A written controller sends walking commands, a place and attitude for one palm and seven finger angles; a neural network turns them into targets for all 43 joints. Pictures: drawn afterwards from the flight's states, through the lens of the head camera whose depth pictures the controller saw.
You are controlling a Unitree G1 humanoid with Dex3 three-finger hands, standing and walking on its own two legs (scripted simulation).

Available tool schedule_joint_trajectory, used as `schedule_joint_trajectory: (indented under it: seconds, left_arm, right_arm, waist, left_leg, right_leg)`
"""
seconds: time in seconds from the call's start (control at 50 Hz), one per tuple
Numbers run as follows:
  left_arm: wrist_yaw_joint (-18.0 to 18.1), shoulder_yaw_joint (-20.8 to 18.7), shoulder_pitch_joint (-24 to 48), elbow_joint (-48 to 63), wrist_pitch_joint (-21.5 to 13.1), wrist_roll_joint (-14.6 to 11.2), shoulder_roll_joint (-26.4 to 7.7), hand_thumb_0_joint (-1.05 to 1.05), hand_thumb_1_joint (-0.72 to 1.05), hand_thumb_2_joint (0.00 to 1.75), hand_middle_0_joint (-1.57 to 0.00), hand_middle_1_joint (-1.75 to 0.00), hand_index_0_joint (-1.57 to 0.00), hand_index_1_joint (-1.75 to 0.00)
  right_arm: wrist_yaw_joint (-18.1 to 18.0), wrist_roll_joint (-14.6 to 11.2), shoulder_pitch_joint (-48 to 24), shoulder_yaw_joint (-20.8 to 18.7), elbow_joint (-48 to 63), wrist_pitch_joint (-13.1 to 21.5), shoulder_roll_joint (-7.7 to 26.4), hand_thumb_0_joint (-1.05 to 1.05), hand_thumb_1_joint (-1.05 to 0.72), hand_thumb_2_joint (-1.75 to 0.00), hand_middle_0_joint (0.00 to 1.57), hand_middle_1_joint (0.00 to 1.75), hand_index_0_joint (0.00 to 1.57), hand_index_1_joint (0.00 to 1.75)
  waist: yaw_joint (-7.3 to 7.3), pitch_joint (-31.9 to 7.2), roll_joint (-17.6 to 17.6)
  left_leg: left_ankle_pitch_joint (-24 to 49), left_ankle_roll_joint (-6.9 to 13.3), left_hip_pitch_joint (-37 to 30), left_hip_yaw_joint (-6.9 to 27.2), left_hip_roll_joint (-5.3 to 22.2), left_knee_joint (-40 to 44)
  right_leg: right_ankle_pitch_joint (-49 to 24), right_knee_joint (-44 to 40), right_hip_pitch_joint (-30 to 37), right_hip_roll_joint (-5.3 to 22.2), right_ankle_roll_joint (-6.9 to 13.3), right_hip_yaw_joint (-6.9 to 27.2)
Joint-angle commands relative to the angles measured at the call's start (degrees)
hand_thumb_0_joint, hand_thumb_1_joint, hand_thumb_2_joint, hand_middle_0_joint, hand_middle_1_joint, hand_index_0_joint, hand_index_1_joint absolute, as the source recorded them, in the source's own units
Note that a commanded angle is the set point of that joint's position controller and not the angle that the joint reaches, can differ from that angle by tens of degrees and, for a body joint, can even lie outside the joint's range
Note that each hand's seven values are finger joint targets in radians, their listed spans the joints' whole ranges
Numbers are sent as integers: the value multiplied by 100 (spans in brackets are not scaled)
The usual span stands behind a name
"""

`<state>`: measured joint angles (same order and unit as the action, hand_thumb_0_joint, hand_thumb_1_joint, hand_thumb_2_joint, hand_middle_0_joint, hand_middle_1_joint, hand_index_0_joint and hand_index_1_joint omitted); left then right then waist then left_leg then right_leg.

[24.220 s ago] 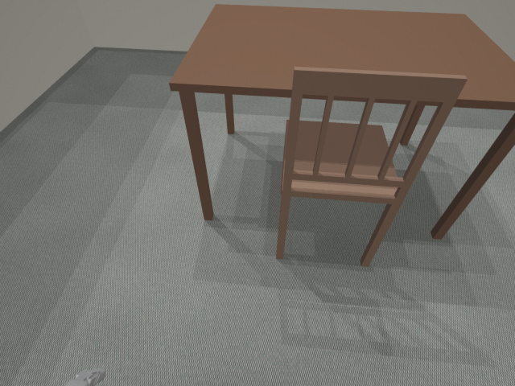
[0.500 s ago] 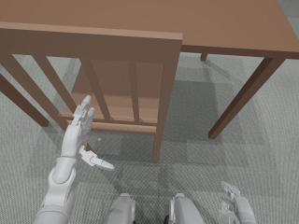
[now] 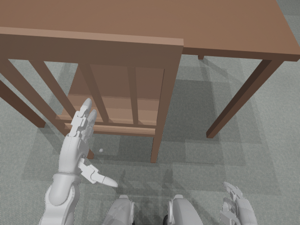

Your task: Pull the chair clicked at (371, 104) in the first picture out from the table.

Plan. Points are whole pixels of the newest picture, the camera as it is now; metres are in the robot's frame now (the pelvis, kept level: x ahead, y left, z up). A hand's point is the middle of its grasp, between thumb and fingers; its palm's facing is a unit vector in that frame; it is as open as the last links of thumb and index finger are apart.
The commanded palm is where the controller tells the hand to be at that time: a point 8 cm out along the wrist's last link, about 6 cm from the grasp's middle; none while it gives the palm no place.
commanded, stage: aim the fingers beside a spindle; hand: left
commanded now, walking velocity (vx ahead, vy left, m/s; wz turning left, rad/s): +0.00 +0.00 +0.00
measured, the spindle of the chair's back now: (97, 97) +0.45 +0.16 +0.02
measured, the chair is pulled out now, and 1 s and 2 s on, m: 0.00 0.00 0.00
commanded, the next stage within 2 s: push the fingers through the gap in 0.76 s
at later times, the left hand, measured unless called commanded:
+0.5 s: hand (92, 145) +0.31 +0.16 +0.00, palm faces -0.03 -1.00 -0.05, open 17.0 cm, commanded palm +0.29 +0.19 +0.01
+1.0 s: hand (107, 154) +0.29 +0.12 +0.02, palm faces -0.13 -0.99 +0.02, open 16.9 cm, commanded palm +0.30 +0.19 +0.01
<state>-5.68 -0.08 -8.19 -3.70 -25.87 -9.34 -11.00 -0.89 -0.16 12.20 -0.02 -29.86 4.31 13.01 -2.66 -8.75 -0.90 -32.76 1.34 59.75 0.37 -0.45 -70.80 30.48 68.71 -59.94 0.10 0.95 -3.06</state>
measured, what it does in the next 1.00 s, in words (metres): stands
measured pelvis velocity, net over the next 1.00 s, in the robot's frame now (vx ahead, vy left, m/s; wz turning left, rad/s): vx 0.00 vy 0.00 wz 0.01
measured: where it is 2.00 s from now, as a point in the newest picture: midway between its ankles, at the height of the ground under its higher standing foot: outside the picture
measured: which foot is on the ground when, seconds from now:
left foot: down 0.00-1.00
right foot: down 0.00-1.00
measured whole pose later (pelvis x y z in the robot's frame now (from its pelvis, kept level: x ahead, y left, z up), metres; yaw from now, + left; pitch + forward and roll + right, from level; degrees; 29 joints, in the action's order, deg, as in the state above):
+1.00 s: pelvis +0.00 +0.00 -0.01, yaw +0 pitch +22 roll -2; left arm -6.5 1.8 -5.6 -9.4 -26.7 -9.2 -9.9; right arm -1.1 0.2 11.5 -0.1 -30.7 5.2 13.6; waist -2.9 -8.8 -1.0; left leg -33.0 1.5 61.7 0.7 -0.7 -72.3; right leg 30.7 69.9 -61.6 0.4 0.8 -3.4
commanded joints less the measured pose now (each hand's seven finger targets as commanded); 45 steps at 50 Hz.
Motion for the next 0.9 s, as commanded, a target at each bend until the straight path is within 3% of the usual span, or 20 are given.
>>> schedule_joint_trajectory:
  seconds: [0.0, 0.06, 0.12, 0.16, 0.18, 0.22, 0.26, 0.3, 0.36, 0.4, 0.46, 0.52, 0.56, 0.6, 0.64, 0.72, 0.76, 0.8, 0.84, 0.88]
  left_arm:
    - [439, -846, 1020, -259, -498, 129, -610, 0, -50, 30, -6, -8, -6, -8]
    - [-238, 56, 729, -1571, 55, 99, 265, 0, -50, 30, -6, -8, -6, -8]
    - [-817, 476, 1091, -774, 309, -158, 345, 0, -50, 30, -6, -8, -6, -8]
    - [-759, 136, 1749, 589, 57, -234, -232, 0, -50, 30, -6, -8, -6, -8]
    - [-589, -217, 2060, 1601, -180, -260, -673, 0, -50, 30, -6, -8, -6, -8]
    - [-64, -770, 1577, 2504, -610, -290, -1106, 0, -50, 30, -6, -8, -6, -8]
    - [483, -1319, 1239, 2268, -788, -152, -1487, 0, -50, 30, -6, -8, -6, -8]
    - [727, -1151, 1350, 1143, -750, 36, -1028, 0, -50, 30, -6, -8, -6, -8]
    - [405, -437, 930, -1324, -218, 275, -168, 0, -50, 30, -6, -8, -6, -8]
    - [-136, -69, 1045, -1731, 176, 159, 57, 0, -50, 30, -6, -8, -6, -8]
    - [-793, 510, 1534, -1037, 401, -121, 367, 0, -50, 30, -6, -8, -6, -8]
    - [-581, -318, 2473, 1372, -183, -305, -724, 0, -50, 30, -6, -8, -6, -8]
    - [-36, -1041, 1924, 2434, -630, -356, -1426, 0, -50, 30, -6, -8, -6, -8]
    - [440, -1148, 1619, 2202, -789, -225, -1304, 0, -50, 30, -6, -8, -6, -8]
    - [685, -1189, 1552, 1007, -743, -10, -1081, 0, -50, 30, -6, -8, -6, -8]
    - [103, -369, 1128, -1805, 47, 209, -171, 0, -50, 30, -6, -8, -6, -8]
    - [-463, 95, 983, -1879, 401, 14, 241, 0, -50, 30, -6, -8, -6, -8]
    - [-845, 281, 1168, -1085, 458, -235, 244, 0, -50, 30, -6, -8, -6, -8]
    - [-816, -77, 1692, 567, 92, -360, -345, 0, -50, 30, -6, -8, -6, -8]
    - [-380, -633, 2324, 1894, -472, -382, -1003, 0, -50, 30, -6, -8, -6, -8]
  right_arm:
    - [64, 16, -60, -242, 370, 160, 773, 0, -90, -90, 20, 30, 20, 30]
    - [138, -135, -63, -253, 514, 77, 957, 0, -90, -90, 20, 30, 20, 30]
    - [72, -232, -48, -313, 840, 87, 1020, 0, -90, -90, 20, 30, 20, 30]
    - [-31, -176, -90, -347, 944, 157, 980, 0, -90, -90, 20, 30, 20, 30]
    - [-74, -128, -61, -374, 961, 208, 936, 0, -90, -90, 20, 30, 20, 30]
    - [-102, -49, 70, -310, 825, 329, 787, 0, -90, -90, 20, 30, 20, 30]
    - [-103, 22, 110, -271, 627, 302, 733, 0, -90, -90, 20, 30, 20, 30]
    - [-20, 40, -83, -236, 485, 224, 675, 0, -90, -90, 20, 30, 20, 30]
    - [122, -2, -159, -210, 378, 69, 819, 0, -90, -90, 20, 30, 20, 30]
    - [134, -177, -163, -208, 562, -6, 995, 0, -90, -90, 20, 30, 20, 30]
    - [49, -262, -106, -260, 861, 38, 1033, 0, -90, -90, 20, 30, 20, 30]
    - [-108, -136, -86, -333, 914, 192, 932, 0, -90, -90, 20, 30, 20, 30]
    - [-155, -49, 85, -295, 772, 313, 859, 0, -90, -90, 20, 30, 20, 30]
    - [-124, 4, 49, -231, 591, 307, 709, 0, -90, -90, 20, 30, 20, 30]
    - [-40, 33, -73, -217, 417, 242, 692, 0, -90, -90, 20, 30, 20, 30]
    - [112, -84, -125, -201, 396, -6, 929, 0, -90, -90, 20, 30, 20, 30]
    - [106, -240, -104, -231, 647, -24, 1027, 0, -90, -90, 20, 30, 20, 30]
    - [62, -263, -31, -291, 820, 6, 1043, 0, -90, -90, 20, 30, 20, 30]
    - [-24, -198, -81, -340, 955, 106, 966, 0, -90, -90, 20, 30, 20, 30]
    - [-113, -87, 21, -341, 803, 247, 869, 0, -90, -90, 20, 30, 20, 30]
  waist:
    - [-220, -1328, 144]
    - [-299, -801, 488]
    - [-187, -1649, 113]
    - [-126, -2478, -123]
    - [37, -3147, -514]
    - [258, -3442, -853]
    - [269, -2996, -638]
    - [-5, -2098, -179]
    - [-303, -803, 526]
    - [-248, -800, 620]
    - [-247, -1558, 185]
    - [34, -3127, -461]
    - [273, -3454, -834]
    - [180, -3091, -699]
    - [-2, -2167, -274]
    - [-274, -780, 612]
    - [-183, -1017, 416]
    - [-167, -1784, 299]
    - [-13, -2720, -109]
    - [57, -3302, -618]
  left_leg:
    - [1736, -59, -666, 218, 48, 632]
    - [914, -16, -286, 180, -6, 734]
    - [1211, 18, -767, 221, -10, 829]
    - [1794, 40, -1261, 262, 36, 735]
    - [2322, 14, -1789, 279, 46, 763]
    - [3173, -129, -2435, 324, 74, 887]
    - [3269, -217, -2168, 376, 89, 928]
    - [2530, -127, -1428, 336, 72, 764]
    - [896, -36, -260, 241, 4, 671]
    - [465, -10, -148, 178, -46, 796]
    - [799, 36, -626, 220, -30, 831]
    - [2025, 20, -1689, 287, 33, 783]
    - [2950, -142, -2312, 343, 68, 904]
    - [3131, -175, -2202, 334, 79, 910]
    - [2432, -110, -1348, 307, 60, 774]
    - [670, -30, -39, 155, -44, 700]
    - [789, 7, -295, 111, -61, 864]
    - [1236, 41, -651, 143, -25, 809]
    - [1974, 47, -1234, 197, 13, 797]
    - [2747, -21, -1925, 267, 56, 722]
  right_leg:
    - [-1537, -641, 928, -31, 35, 65]
    - [-815, -892, 727, -28, 84, 81]
    - [-1091, -933, 1137, 33, 109, 107]
    - [-1570, -770, 1381, 56, 96, 143]
    - [-1908, -731, 1578, 76, 109, 192]
    - [-2239, -632, 1564, 43, 161, 130]
    - [-2190, -524, 1395, -19, 164, 49]
    - [-1874, -523, 1127, -19, 84, 41]
    - [-660, -800, 591, -52, 40, 42]
    - [-262, -987, 739, -26, 71, 122]
    - [-634, -1012, 1045, 30, 115, 166]
    - [-1629, -793, 1569, 66, 111, 214]
    - [-2051, -629, 1508, 7, 156, 122]
    - [-2154, -588, 1405, -7, 139, 96]
    - [-1838, -563, 1230, -11, 77, 73]
    - [-512, -910, 764, -29, 39, 125]
    - [-664, -1067, 1074, -6, 108, 186]
    - [-1227, -1017, 1398, 34, 89, 201]
    - [-1894, -861, 1789, 69, 85, 223]
    - [-2279, -653, 1628, 43, 112, 204]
